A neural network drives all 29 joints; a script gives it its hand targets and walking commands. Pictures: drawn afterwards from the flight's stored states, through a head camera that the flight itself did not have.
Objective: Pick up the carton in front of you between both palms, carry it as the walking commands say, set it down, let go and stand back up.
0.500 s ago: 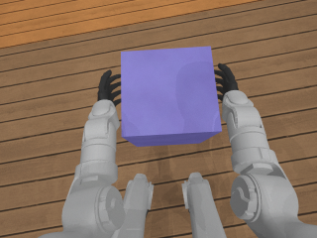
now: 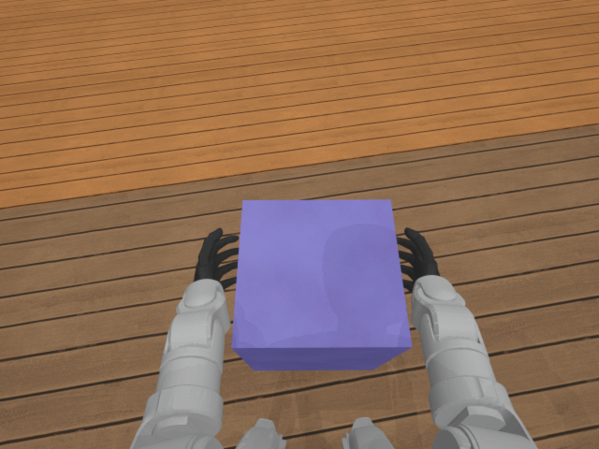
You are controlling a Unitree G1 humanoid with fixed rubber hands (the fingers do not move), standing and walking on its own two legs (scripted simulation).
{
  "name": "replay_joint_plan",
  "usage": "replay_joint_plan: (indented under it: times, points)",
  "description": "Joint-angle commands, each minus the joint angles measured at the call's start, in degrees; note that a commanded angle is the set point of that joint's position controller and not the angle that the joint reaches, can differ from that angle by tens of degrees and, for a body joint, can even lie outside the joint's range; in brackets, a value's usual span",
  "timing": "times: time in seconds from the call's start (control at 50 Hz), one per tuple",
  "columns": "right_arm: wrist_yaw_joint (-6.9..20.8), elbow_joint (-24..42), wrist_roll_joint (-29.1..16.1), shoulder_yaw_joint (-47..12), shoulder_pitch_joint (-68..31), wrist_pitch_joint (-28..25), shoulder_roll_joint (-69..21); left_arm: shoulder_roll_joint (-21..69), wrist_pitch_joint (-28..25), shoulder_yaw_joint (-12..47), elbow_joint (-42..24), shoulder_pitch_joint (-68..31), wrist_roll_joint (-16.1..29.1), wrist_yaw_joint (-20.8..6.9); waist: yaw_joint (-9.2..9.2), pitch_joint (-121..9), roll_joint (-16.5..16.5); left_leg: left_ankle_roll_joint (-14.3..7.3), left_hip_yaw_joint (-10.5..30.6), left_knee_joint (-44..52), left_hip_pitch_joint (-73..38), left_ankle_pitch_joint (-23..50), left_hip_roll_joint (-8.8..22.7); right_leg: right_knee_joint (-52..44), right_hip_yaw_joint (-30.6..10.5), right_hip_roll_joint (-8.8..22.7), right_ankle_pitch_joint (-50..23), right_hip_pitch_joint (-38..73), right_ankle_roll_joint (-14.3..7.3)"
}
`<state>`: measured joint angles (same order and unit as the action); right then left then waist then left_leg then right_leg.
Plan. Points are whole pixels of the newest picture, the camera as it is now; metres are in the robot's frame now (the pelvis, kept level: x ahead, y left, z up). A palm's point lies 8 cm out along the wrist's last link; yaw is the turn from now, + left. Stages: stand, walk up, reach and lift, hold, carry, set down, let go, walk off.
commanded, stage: reach and lift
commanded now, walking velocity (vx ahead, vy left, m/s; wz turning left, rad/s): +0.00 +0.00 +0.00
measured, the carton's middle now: (314, 294) +0.37 +0.00 -0.10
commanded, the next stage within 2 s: hold in 1.44 s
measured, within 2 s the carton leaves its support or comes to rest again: neither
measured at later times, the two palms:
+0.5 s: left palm (174, 270) +0.32 +0.15 +0.10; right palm (457, 278) +0.31 -0.15 +0.09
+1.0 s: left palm (174, 265) +0.32 +0.15 +0.11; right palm (461, 272) +0.32 -0.15 +0.10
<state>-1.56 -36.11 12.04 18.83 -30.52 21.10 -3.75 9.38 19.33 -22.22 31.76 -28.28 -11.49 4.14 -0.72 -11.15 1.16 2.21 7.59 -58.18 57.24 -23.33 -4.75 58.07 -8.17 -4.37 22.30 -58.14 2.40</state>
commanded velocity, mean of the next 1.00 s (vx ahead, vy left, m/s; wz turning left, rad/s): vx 0.00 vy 0.00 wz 0.00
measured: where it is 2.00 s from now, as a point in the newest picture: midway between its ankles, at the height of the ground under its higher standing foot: outside the picture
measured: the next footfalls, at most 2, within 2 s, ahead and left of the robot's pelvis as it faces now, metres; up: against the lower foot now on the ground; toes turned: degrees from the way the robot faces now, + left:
none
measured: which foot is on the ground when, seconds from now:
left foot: down 0.00-1.00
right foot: down 0.00-1.00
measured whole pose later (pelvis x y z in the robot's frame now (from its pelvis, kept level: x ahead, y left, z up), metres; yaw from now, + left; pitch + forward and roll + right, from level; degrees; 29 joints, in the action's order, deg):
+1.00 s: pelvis +0.03 +0.00 +0.08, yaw +0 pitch -3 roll +0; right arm -1.3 -20.6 16.4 14.9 -16.3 37.7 -9.0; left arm 9.3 35.7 -16.0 21.1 -17.5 -16.8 -0.4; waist -0.3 -1.0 0.5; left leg 1.4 8.7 -24.8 8.8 -12.9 -1.8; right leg 24.6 -7.8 -2.4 12.0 -9.4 0.9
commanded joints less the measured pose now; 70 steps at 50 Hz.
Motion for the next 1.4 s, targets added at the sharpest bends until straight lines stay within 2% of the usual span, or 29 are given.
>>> replay_joint_plan:
  times: [0.0,0.14,0.28,0.34,0.44,0.52,0.62,0.78,0.94,1.1,1.38]
  points:
    - [14.53,3.02,-9.2,-33.31,-28.74,-1.11,-62.33,59.4,1.71,35.37,3.27,-27.11,7.47,-15.2,0.44,-28.71,-2.17,-0.85,-4.51,14.66,-25.45,16.73,-2.65,-14.02,5.01,-2.82,-17.02,29.85,-1.38]
    - [14.46,7.56,-10.21,-35.91,-21.64,2.04,-62.32,58.5,4.87,38.0,-0.53,-19.91,8.33,-15.88,0.48,-21.56,-2.15,-0.73,-3.38,23.74,-37.12,23.37,-1.62,-23.15,3.97,-2.16,-23.59,40.96,-1.16]
    - [14.86,14.11,-12.66,-39.68,-15.71,7.35,-62.61,58.67,9.75,42.24,-6.87,-13.88,10.06,-16.92,0.81,-15.17,-0.64,-0.68,-3.08,31.44,-46.54,26.47,-1.12,-31.08,3.78,-1.59,-26.3,49.89,-0.74]
    - [15.11,15.3,-12.44,-39.44,-14.33,9.87,-61.54,57.79,12.05,41.68,-7.53,-11.8,9.74,-17.32,0.85,-9.85,-0.24,-0.74,-3.26,33.81,-48.02,23.88,-0.86,-33.6,4.04,-1.41,-23.27,50.76,-0.82]
    - [15.77,13.56,-9.72,-34.56,-16.62,12.13,-59.46,55.97,14.07,36.73,-5.02,-13.42,7.43,-18.28,0.46,0.49,-0.35,-1.23,-3.5,36.59,-46.24,13.89,-0.25,-36.13,4.95,-1.08,-12.39,49.05,-1.49]
    - [16.6,13.71,-9.7,-34.03,-21.76,11.71,-61.25,57.82,13.69,36.44,-5.11,-19.11,7.94,-19.2,0.52,-1.2,-0.55,-1.6,-3.73,36.05,-45.84,9.99,0.03,-35.21,5.37,-1.11,-9.28,49.26,-1.72]
    - [16.79,15.64,-11.04,-36.45,-24.49,11.54,-63.15,59.79,13.52,39.25,-7.27,-22.7,9.52,-19.69,0.73,-7.72,-0.62,-1.35,-3.83,34.99,-48.3,13.51,-0.17,-34.47,5.31,-1.31,-12.68,51.75,-1.65]
    - [16.04,15.8,-10.54,-36.03,-21.92,12.74,-61.91,56.83,14.62,37.26,-6.48,-19.38,8.28,-19.39,0.33,-5.41,-1.53,-1.48,-4.17,36.23,-48.78,15.54,-0.85,-35.94,4.99,-1.27,-15.47,53.43,-1.14]
    - [15.47,19.08,-11.37,-37.51,-18.43,13.96,-61.25,55.4,15.61,38.22,-10.05,-16.19,8.6,-19.25,0.12,-5.81,-1.35,-1.3,-4.17,37.08,-51.47,20.96,-1.27,-37.12,4.58,-1.19,-21.19,55.84,-0.63]
    - [15.06,22.47,-11.92,-38.58,-15.54,14.72,-60.67,55.13,16.42,40.55,-14.08,-14.37,9.95,-19.02,0.82,-6.54,-1.34,-1.01,-3.65,37.59,-53.78,24.71,-1.28,-37.53,4.39,-1.55,-24.52,57.28,-0.7]
    - [15.7,24.36,-12.54,-38.83,-15.61,16.51,-58.9,55.27,18.52,41.07,-15.92,-13.2,10.34,-18.44,0.52,-4.28,-0.38,-0.69,-3.42,38.75,-54.33,24.36,-1.01,-38.21,4.72,-1.94,-22.42,56.98,-0.92]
